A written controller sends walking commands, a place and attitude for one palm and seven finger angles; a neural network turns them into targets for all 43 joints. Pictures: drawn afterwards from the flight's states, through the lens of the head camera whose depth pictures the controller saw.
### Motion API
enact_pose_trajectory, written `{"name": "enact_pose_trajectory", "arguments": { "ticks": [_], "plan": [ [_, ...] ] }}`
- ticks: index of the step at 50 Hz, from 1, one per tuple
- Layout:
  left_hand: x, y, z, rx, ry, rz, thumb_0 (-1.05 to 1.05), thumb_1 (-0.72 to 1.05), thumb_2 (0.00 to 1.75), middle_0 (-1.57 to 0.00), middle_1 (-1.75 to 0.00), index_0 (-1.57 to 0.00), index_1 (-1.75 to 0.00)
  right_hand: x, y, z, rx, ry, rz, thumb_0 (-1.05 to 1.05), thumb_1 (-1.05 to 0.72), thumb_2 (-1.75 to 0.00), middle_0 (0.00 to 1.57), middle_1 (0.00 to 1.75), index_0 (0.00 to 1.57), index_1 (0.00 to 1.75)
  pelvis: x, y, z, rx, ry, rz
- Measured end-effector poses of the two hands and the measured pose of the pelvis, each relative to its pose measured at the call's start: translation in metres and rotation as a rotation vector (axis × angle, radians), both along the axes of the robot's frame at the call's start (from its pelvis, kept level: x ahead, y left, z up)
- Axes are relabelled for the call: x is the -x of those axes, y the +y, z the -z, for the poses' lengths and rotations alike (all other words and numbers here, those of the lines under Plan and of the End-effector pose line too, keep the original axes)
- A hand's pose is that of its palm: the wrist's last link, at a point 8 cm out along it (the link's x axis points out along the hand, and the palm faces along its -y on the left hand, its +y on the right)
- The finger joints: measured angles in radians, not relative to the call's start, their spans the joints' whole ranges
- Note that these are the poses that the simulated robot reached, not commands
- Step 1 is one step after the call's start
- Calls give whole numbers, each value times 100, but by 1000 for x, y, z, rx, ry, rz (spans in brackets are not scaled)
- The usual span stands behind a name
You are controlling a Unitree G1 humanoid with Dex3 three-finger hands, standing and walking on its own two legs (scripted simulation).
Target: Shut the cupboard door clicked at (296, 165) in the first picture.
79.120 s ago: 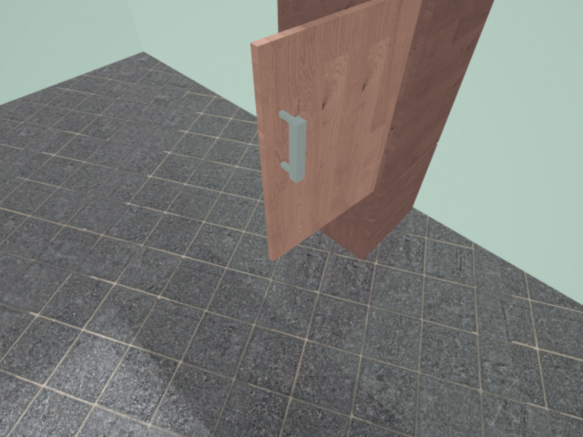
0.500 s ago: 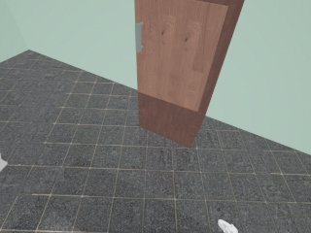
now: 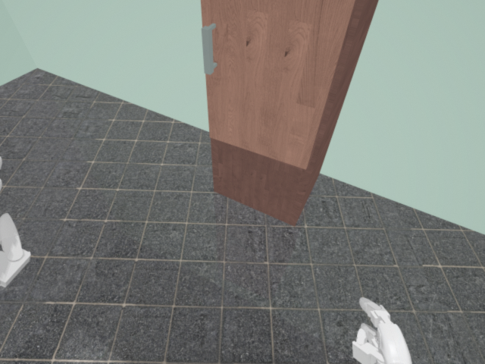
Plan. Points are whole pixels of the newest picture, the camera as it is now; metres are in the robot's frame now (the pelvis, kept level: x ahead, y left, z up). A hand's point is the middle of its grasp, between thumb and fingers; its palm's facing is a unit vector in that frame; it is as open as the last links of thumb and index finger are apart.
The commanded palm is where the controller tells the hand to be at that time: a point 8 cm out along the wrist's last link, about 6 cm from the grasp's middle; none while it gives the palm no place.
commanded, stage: stop stepping back and stand still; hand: left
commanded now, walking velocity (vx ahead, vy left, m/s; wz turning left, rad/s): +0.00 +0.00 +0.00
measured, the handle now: (210, 49) +0.98 +0.14 +0.05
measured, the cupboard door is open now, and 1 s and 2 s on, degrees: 3 3 3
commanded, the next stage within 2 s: let the arm hang, fingers relaxed in 0.02 s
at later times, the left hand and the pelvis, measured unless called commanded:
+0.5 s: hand out of the picture +0.00 +0.21 -0.18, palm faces +0.06 -0.98 -0.16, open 6.9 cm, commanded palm none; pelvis -0.04 +0.03 +0.00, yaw +2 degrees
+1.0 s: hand out of the picture -0.05 +0.23 -0.17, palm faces +0.02 -0.97 -0.24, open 7.3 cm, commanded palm none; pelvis -0.04 +0.03 +0.01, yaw +0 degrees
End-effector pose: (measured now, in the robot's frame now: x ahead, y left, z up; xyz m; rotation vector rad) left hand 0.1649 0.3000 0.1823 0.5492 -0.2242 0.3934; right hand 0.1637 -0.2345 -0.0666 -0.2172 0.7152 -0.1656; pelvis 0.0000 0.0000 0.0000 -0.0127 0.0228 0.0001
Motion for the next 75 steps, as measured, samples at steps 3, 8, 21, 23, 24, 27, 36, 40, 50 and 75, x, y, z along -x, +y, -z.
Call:
{"name": "enact_pose_trajectory", "arguments": {
  "ticks": [3, 8, 21, 23, 24, 27, 36, 40, 50, 75],
  "plan": [
    [4, 0, 8, 16, 54, 5, 1, 89, 90, -21, -30, -21, -31, 9, 5, 6, -12, 32, 13, 1, -90, -90, 20, 30, 20, 30, 0, 3, 0, -3, -4, 0],
    [7, 8, 34, 37, 149, 17, 1, 89, 90, -21, -30, -21, -31, 25, 12, 18, -30, 78, -35, 1, -90, -90, 20, 30, 20, 30, 8, 10, 2, 0, -11, -14],
    [134, -57, 318, 600, 1299, -65, 0, 93, 90, -20, -30, -20, -30, 129, 17, 56, -1, 444, -27, 1, -91, -90, 20, 30, 20, 30, 38, 27, 6, -4, -37, -29],
    [155, -49, 326, 632, 1330, -128, -2, 98, 90, -21, -30, -21, -30, 153, 20, 55, 8, 530, -20, 1, -91, -90, 20, 30, 20, 30, 41, 25, 4, 2, -39, -36],
    [165, -46, 328, 638, 1356, -144, -2, 99, 90, -21, -30, -21, -30, 164, 21, 55, 9, 568, -14, 1, -91, -90, 20, 30, 20, 30, 41, 26, 3, 4, -38, -38],
    [198, -36, 330, 639, 1440, -197, -2, 99, 90, -21, -30, -21, -30, 191, 24, 57, 1, 648, 19, 1, -90, -90, 20, 30, 20, 30, 43, 28, 0, 8, -37, -38],
    [261, -12, 309, 585, 1594, -339, 0, 93, 90, -20, -30, -20, -30, 214, 32, 72, -65, 682, 74, 1, -90, -90, 20, 30, 20, 30, 45, 36, -5, 1, -47, -15],
    [262, -8, 306, 569, 1595, -353, 0, 92, 90, -20, -30, -20, -30, 209, 34, 75, -82, 661, 79, 1, -91, -90, 20, 30, 20, 30, 44, 35, -6, -3, -53, -7],
    [215, -26, 315, 578, 1516, -256, 0, 91, 90, -20, -30, -20, -30, 197, 26, 71, -74, 625, 97, 1, -91, -90, 20, 30, 20, 30, 40, 30, -7, -8, -54, 5],
    [165, -38, 309, 556, 1489, -233, 0, 91, 90, -20, -30, -20, -30, 172, 15, 69, -74, 651, 87, 1, -91, -90, 20, 30, 20, 30, 15, 17, -11, -13, -51, 1]
  ]
}}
